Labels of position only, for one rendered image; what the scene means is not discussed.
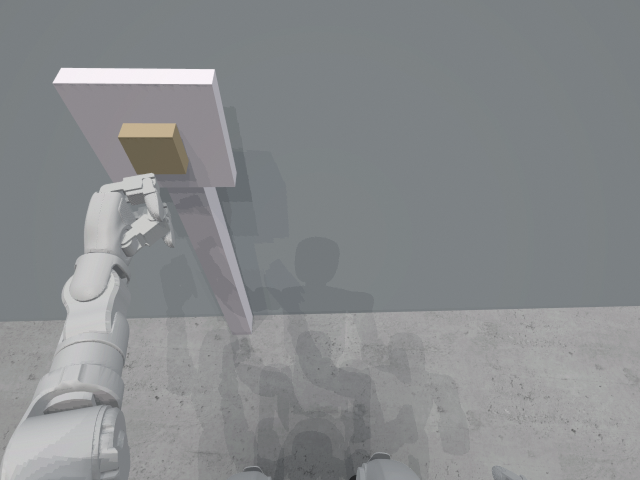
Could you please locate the left robot forearm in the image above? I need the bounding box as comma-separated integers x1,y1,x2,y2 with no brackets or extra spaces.
0,252,131,480

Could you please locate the right robot thigh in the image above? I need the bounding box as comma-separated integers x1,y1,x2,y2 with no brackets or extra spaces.
356,459,420,480

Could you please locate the left robot shin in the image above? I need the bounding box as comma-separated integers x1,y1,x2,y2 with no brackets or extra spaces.
243,466,264,474

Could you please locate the robot left hand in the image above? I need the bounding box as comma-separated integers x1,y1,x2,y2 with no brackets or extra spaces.
84,173,175,266

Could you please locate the button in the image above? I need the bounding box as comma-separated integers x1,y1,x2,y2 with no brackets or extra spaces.
118,123,189,174

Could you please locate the panel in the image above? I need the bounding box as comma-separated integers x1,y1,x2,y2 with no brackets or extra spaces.
53,68,253,335

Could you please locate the robot left upper arm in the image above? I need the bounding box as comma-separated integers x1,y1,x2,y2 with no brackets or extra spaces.
5,405,130,480

